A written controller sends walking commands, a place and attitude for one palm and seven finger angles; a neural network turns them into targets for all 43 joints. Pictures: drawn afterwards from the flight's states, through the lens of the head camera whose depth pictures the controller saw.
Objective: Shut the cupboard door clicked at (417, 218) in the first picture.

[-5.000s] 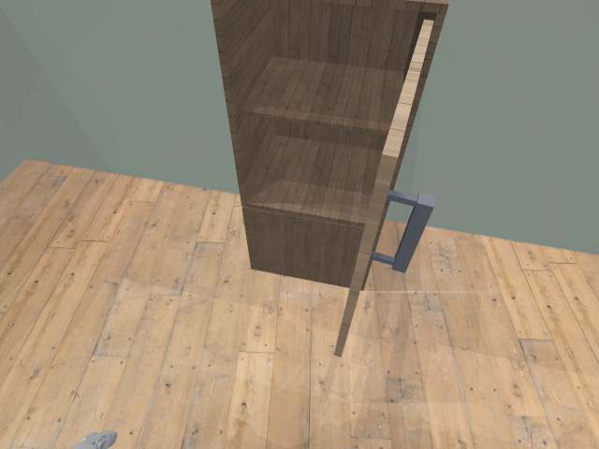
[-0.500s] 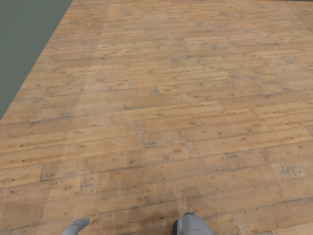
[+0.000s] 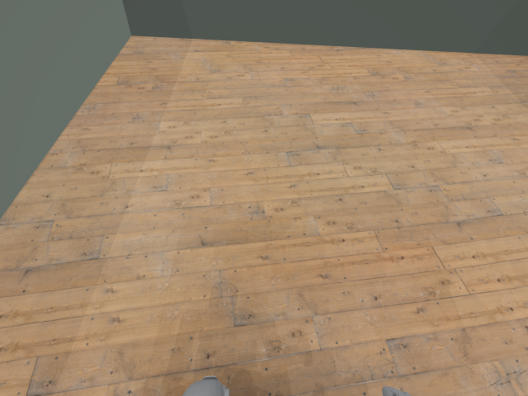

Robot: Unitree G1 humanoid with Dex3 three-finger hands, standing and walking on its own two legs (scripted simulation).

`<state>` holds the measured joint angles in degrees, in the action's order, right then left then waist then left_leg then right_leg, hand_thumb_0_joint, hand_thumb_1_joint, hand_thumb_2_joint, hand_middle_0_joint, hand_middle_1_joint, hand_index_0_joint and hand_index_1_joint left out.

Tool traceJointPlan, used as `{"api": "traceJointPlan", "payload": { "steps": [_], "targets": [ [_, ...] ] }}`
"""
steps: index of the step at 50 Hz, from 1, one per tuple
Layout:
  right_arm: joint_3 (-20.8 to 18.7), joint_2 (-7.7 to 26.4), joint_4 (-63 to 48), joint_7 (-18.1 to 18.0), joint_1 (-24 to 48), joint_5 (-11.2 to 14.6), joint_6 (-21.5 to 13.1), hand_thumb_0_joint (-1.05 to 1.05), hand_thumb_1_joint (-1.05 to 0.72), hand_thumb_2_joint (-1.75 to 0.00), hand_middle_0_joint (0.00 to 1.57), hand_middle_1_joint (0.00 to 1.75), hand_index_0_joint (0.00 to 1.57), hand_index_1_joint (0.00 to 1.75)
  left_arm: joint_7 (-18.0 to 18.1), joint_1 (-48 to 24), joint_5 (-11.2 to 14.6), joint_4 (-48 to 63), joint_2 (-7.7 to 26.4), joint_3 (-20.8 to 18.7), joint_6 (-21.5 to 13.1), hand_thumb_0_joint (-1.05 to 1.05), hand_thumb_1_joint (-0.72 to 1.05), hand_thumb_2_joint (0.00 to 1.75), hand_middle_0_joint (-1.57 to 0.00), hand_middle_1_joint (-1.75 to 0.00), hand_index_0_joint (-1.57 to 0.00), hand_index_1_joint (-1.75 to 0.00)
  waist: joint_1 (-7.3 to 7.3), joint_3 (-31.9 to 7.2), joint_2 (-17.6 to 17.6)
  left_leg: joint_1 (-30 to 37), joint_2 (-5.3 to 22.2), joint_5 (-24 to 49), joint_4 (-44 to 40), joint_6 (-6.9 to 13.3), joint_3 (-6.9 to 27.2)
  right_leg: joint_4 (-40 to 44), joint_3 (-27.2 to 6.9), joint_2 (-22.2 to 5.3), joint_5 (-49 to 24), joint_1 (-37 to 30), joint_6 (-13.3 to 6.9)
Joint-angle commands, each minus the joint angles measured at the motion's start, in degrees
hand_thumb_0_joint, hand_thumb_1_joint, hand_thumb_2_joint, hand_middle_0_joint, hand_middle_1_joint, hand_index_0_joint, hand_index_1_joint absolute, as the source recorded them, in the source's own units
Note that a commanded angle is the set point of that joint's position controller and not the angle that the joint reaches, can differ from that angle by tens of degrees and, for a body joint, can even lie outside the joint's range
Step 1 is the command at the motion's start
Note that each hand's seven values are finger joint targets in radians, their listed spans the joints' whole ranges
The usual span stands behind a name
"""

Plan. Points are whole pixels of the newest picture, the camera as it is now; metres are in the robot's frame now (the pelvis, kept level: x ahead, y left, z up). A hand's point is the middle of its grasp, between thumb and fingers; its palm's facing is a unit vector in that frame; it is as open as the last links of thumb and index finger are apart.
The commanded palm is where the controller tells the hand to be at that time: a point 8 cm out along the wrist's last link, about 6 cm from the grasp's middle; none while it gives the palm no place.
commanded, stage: walk around to get in front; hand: left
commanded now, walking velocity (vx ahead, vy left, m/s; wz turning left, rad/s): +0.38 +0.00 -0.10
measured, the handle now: out of the picture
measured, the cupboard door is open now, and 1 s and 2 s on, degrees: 83 83 83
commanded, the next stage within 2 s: walk to a spot facing it in 1.40 s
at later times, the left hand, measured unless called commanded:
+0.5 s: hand (174, 310) +0.30 +0.21 -0.17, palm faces -0.09 -0.98 -0.15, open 7.4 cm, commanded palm none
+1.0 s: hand (219, 238) +0.47 +0.15 -0.16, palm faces -0.05 -0.97 -0.22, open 7.2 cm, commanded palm none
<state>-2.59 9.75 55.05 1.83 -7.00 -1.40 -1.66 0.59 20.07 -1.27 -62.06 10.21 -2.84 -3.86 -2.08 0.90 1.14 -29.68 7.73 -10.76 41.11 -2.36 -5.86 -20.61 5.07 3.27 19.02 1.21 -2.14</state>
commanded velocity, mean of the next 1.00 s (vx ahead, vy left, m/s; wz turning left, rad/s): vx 0.38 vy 0.00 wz -0.08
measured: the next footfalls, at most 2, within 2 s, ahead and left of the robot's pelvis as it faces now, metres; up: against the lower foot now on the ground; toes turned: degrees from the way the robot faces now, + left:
left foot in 0.06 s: +0.18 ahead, +0.12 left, +0.00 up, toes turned +8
right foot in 0.66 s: +0.43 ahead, -0.11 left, +0.00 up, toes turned -17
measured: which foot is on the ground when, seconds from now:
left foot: up 0.00-0.04, down 0.06-0.68, up 0.70-1.00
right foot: down 0.00-0.08, up 0.10-0.64, down 0.66-1.00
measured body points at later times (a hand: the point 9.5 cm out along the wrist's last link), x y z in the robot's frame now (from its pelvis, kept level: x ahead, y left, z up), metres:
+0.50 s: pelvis +0.22 +0.04 +0.01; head +0.24 +0.05 +0.46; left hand +0.30 +0.26 -0.15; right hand +0.10 -0.16 -0.13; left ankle +0.14 +0.11 -0.73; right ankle +0.31 -0.13 -0.68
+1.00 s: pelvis +0.43 -0.04 +0.01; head +0.43 -0.04 +0.46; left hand +0.48 +0.20 -0.14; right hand +0.46 -0.29 -0.14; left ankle +0.57 +0.11 -0.67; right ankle +0.39 -0.10 -0.73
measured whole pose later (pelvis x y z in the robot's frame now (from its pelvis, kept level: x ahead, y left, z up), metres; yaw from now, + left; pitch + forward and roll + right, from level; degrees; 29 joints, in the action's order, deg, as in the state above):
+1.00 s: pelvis +0.43 -0.04 +0.01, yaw -7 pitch -1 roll -1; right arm -4.3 11.9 58.2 0.6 -12.5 -1.6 -0.9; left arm 0.9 17.9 -1.2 -62.2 9.4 -3.2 -4.8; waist 0.7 -0.4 2.1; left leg -34.7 10.2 -8.0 51.8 -2.7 -4.1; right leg -20.3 10.5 1.7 15.3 4.4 -4.0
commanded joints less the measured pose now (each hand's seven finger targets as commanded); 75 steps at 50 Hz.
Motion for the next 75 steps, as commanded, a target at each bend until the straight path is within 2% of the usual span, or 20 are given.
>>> {"api": "traceJointPlan", "payload": {
  "steps": [1,2,3,4,5,7,11,26,31,32,33,34,37,40,54,56,58,60,66,75],
  "targets": [
    [-1.2,4.5,-2.3,-0.7,-2.6,-0.2,-1.9,0.0,-0.9,-0.9,0.2,0.3,0.2,0.3,0.3,2.3,-0.1,1.6,8.2,-1.8,-0.9,0.0,0.9,0.9,-0.2,-0.3,-0.2,-0.3,3.37,4.0,-4.6,10.7,-3.4,-1.4,-7.7,2.3,-2.7,-1.4,-9.8,-16.5,-29.9,4.9,-5.9],
    [-1.6,6.0,0.3,-1.3,-9.9,-0.4,-2.3,0.0,-0.9,-0.9,0.2,0.3,0.2,0.3,0.2,1.7,0.2,1.7,7.7,-1.9,-0.8,0.0,0.9,0.9,-0.2,-0.3,-0.2,-0.3,6.59,0.6,-1.9,21.8,-4.4,0.4,-11.4,3.3,-2.6,-11.6,-7.2,-13.6,-32.6,8.9,-4.3],
    [-2.9,11.3,2.6,-2.0,-19.2,-1.2,-2.7,0.0,-0.9,-0.9,0.2,0.3,0.2,0.3,-0.3,2.5,0.6,2.8,5.6,-1.9,-0.7,0.0,0.9,0.9,-0.2,-0.3,-0.2,-0.3,9.82,-5.9,7.1,35.0,5.1,-2.7,-16.1,6.7,10.2,-27.7,-3.4,-8.1,-22.3,17.6,-1.4],
    [-3.9,16.8,3.8,-2.2,-23.9,-1.1,-2.4,0.0,-0.9,-0.9,0.2,0.3,0.2,0.3,-0.9,4.8,1.0,3.7,3.1,-1.4,-0.7,0.0,0.9,0.9,-0.2,-0.3,-0.2,-0.3,9.18,-9.6,20.5,42.8,19.2,-3.9,-24.4,11.7,30.1,-46.1,0.0,-1.2,11.0,30.8,0.6],
    [-3.3,15.1,3.5,-2.9,-21.7,-0.1,-1.8,0.0,-0.9,-0.9,0.2,0.3,0.2,0.3,-0.4,2.0,0.5,3.8,5.6,-1.4,-0.2,0.0,0.9,0.9,-0.2,-0.3,-0.2,-0.3,9.22,-9.2,15.6,38.5,20.7,-11.7,-27.4,11.9,32.6,-54.0,-6.4,-3.8,11.3,33.1,0.0],
    [-1.8,8.8,1.5,-3.1,-13.2,0.0,-2.4,0.0,-0.9,-0.9,0.2,0.3,0.2,0.3,-1.2,-2.3,0.0,3.2,3.5,-1.7,0.1,0.0,0.9,0.9,-0.2,-0.3,-0.2,-0.3,5.73,2.1,2.9,24.8,16.4,-12.7,-30.0,10.0,23.1,-55.4,-7.2,-8.7,1.0,35.7,0.5],
    [-0.7,4.5,2.8,-3.5,-11.4,0.5,-3.9,0.0,-0.9,-0.9,0.2,0.3,0.2,0.3,-1.5,3.5,-0.7,0.6,-0.1,-1.8,2.4,0.0,0.9,0.9,-0.2,-0.3,-0.2,-0.3,1.17,1.2,4.2,19.0,9.7,1.1,-30.9,6.6,7.0,-50.0,-5.8,-9.7,-6.7,30.2,2.4],
    [0.0,3.1,11.0,-3.9,-27.8,-0.4,-3.3,0.0,-0.9,-0.9,0.2,0.3,0.2,0.3,-2.3,-19.4,-0.4,7.2,-0.9,-1.0,2.5,0.0,0.9,0.9,-0.2,-0.3,-0.2,-0.3,6.31,8.4,5.5,33.1,10.3,23.8,-28.8,9.2,-1.9,-20.4,2.3,-8.2,-10.3,36.7,1.6],
    [-0.3,5.4,11.5,-3.8,-25.5,0.1,-2.7,0.0,-0.9,-0.9,0.2,0.3,0.2,0.3,-1.7,-6.3,-0.8,3.5,1.8,-1.6,0.9,0.0,0.9,0.9,-0.2,-0.3,-0.2,-0.3,-0.93,-0.8,4.7,32.0,8.8,46.9,-8.8,6.9,-5.7,-9.2,6.9,-1.4,-9.3,12.0,-2.1],
    [-0.4,4.9,10.7,-3.4,-23.9,0.7,-2.9,0.0,-0.9,-0.9,0.2,0.3,0.2,0.3,-1.3,2.4,-0.9,0.8,5.0,-2.6,0.1,0.0,0.9,0.9,-0.2,-0.3,-0.2,-0.3,-5.03,-6.2,2.4,21.3,7.2,38.7,2.9,4.9,-6.3,-8.7,2.3,-5.4,-12.8,-4.3,-4.0],
    [0.0,1.8,9.0,-3.1,-24.7,1.4,-3.3,0.0,-0.9,-0.9,0.2,0.3,0.2,0.3,-0.4,10.6,-0.8,-0.9,11.0,-4.1,-0.3,0.0,0.9,0.9,-0.2,-0.3,-0.2,-0.3,-7.28,-13.6,-9.0,5.0,0.4,3.5,21.6,2.5,-8.1,-6.2,-18.1,-21.8,-15.7,-19.6,-9.7],
    [-0.1,1.3,7.4,-3.3,-23.7,1.5,-3.4,0.0,-0.9,-0.9,0.2,0.3,0.2,0.3,-0.4,11.9,0.3,-1.7,14.5,-4.6,-0.1,0.0,0.9,0.9,-0.2,-0.3,-0.2,-0.3,-5.57,-15.0,-11.9,-5.0,-4.8,-22.3,36.9,2.0,-2.5,-0.3,-31.9,-30.7,-22.4,-21.9,-15.2],
    [-0.9,0.3,5.8,-3.0,-15.0,0.4,-2.1,0.0,-0.9,-0.9,0.2,0.3,0.2,0.3,0.3,-0.7,0.5,1.7,6.1,-2.6,-0.1,0.0,0.9,0.9,-0.2,-0.3,-0.2,-0.3,-1.18,0.6,-1.7,-6.5,2.6,-9.4,36.7,2.7,5.5,6.6,-19.5,-25.4,-10.7,3.9,-10.0],
    [-0.8,-2.4,7.4,-2.5,-20.2,-0.2,-0.1,0.0,-0.9,-0.9,0.2,0.3,0.2,0.3,0.5,-3.0,-0.2,1.6,2.5,-1.2,-0.9,0.0,0.9,0.9,-0.2,-0.3,-0.2,-0.3,3.71,2.7,-4.9,-1.4,3.0,-5.3,28.8,1.5,3.7,10.1,-8.9,-19.7,-9.7,14.2,-6.8],
    [-0.2,2.4,-2.8,0.2,4.1,-0.1,-1.2,0.0,-0.9,-0.9,0.2,0.3,0.2,0.3,0.5,6.4,-0.1,-1.1,6.1,-0.9,-1.6,0.0,0.9,0.9,-0.2,-0.3,-0.2,-0.3,-0.64,6.6,-5.5,-3.5,-0.3,1.2,-2.5,1.9,-1.2,7.5,-4.5,-19.2,-28.3,-1.3,-5.8],
    [-0.4,3.3,-2.2,-0.3,1.5,-0.1,-1.6,0.0,-0.9,-0.9,0.2,0.3,0.2,0.3,0.5,6.3,-0.1,-1.4,6.8,-1.0,-1.3,0.0,0.9,0.9,-0.2,-0.3,-0.2,-0.3,1.08,5.2,-5.7,3.1,-2.7,-2.1,-5.8,3.2,-3.0,1.5,-3.5,-19.2,-37.5,-2.1,-5.5],
    [-1.4,6.8,2.3,-1.4,-13.4,-0.6,-2.3,0.0,-0.9,-0.9,0.2,0.3,0.2,0.3,0.5,4.6,0.3,-1.1,6.9,-1.3,-1.2,0.0,0.9,0.9,-0.2,-0.3,-0.2,-0.3,7.86,-3.6,-2.4,25.4,-4.1,2.4,-13.3,5.1,-2.6,-18.8,0.7,-15.6,-40.8,4.2,-2.3],
    [-3.7,17.9,5.1,-2.6,-24.9,-0.4,-1.8,0.0,-0.9,-0.9,0.2,0.3,0.2,0.3,-0.6,4.3,1.1,2.2,3.1,-0.6,-1.0,0.0,0.9,0.9,-0.2,-0.3,-0.2,-0.3,9.99,-11.6,16.2,44.2,19.6,5.5,-22.7,14.0,29.4,-50.0,0.8,-3.9,11.8,29.4,1.2],
    [-1.0,5.2,2.6,-3.2,-9.0,0.2,-2.9,0.0,-0.9,-0.9,0.2,0.3,0.2,0.3,-1.2,4.6,-0.6,-0.4,-0.9,-1.4,2.4,0.0,0.9,0.9,-0.2,-0.3,-0.2,-0.3,1.16,2.7,4.5,14.9,11.4,-8.4,-31.7,7.9,8.2,-50.2,-4.4,-11.0,-3.1,28.4,2.0],
    [-1.6,5.5,4.2,-3.1,-14.1,0.2,-3.1,0.0,-0.9,-0.9,0.2,0.3,0.2,0.3,-1.8,-6.3,-0.5,5.6,-0.6,-2.1,3.7,0.0,0.9,0.9,-0.2,-0.3,-0.2,-0.3,2.52,6.8,4.2,19.9,11.2,1.6,-32.9,10.1,-0.6,-29.8,-1.9,-12.1,-10.8,33.6,3.9]
  ]
}}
